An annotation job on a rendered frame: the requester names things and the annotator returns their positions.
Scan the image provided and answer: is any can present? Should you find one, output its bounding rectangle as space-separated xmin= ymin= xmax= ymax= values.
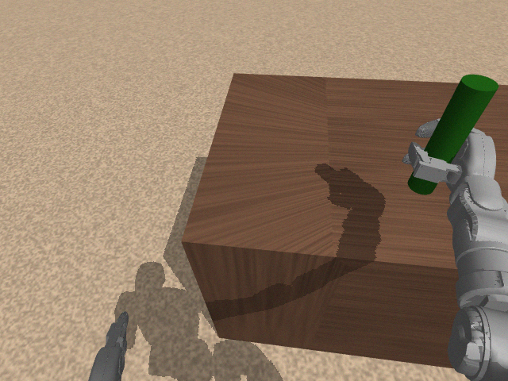
xmin=408 ymin=75 xmax=498 ymax=194

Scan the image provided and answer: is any right robot hand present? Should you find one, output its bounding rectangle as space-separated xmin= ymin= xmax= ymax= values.
xmin=402 ymin=118 xmax=496 ymax=191

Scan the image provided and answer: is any left robot hand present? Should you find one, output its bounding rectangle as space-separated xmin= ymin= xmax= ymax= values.
xmin=88 ymin=312 xmax=129 ymax=381

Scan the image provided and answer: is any right robot arm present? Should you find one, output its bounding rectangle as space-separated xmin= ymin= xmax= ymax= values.
xmin=447 ymin=175 xmax=508 ymax=381

